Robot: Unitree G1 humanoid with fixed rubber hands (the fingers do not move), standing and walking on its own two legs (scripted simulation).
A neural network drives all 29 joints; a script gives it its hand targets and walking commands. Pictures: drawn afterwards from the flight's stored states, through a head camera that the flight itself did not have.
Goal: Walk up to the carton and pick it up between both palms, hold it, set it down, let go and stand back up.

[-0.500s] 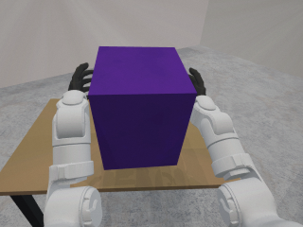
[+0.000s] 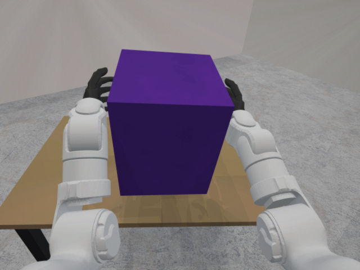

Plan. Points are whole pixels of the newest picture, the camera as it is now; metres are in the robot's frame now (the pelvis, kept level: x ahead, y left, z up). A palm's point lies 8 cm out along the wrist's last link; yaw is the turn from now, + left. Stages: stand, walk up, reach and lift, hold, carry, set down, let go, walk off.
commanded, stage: hold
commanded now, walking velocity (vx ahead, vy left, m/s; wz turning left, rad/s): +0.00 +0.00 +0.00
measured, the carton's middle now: (165, 124) +0.39 +0.01 +0.20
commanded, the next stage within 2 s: none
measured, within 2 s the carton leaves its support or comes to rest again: neither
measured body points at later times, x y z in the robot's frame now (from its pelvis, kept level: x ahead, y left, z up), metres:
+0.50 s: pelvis +0.00 +0.00 +0.00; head -0.07 +0.02 +0.44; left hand +0.37 +0.16 +0.25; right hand +0.38 -0.14 +0.24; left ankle +0.04 +0.12 -0.75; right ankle +0.00 -0.10 -0.75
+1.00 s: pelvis +0.00 +0.00 +0.00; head -0.08 +0.02 +0.44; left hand +0.38 +0.16 +0.26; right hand +0.38 -0.14 +0.24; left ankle +0.04 +0.12 -0.75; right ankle +0.00 -0.10 -0.75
